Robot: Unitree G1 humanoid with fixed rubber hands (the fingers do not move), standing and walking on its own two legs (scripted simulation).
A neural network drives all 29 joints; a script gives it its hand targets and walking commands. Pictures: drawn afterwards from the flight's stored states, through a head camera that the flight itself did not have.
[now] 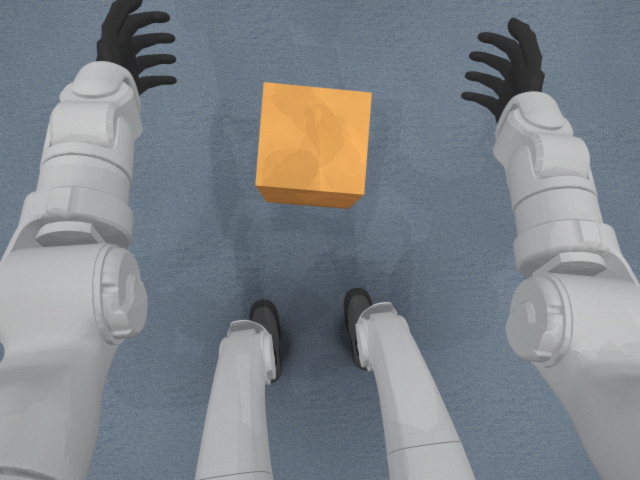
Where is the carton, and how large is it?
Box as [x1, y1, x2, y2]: [255, 82, 371, 208]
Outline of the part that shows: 264,82 255,185 266,201 348,208 363,194 371,93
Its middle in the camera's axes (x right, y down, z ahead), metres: -0.01 -0.20 +0.87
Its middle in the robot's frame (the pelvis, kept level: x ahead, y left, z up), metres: +0.56 -0.05 -0.54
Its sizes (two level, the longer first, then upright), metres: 0.210 0.200 0.250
